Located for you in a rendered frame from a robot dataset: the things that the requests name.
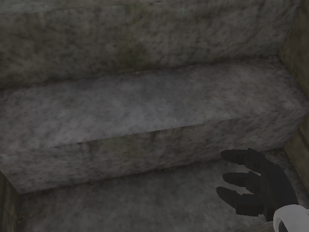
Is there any right robot hand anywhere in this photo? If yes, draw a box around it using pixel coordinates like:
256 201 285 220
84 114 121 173
216 148 299 222

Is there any robot right forearm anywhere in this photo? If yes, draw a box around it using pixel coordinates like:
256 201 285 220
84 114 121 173
273 204 309 232

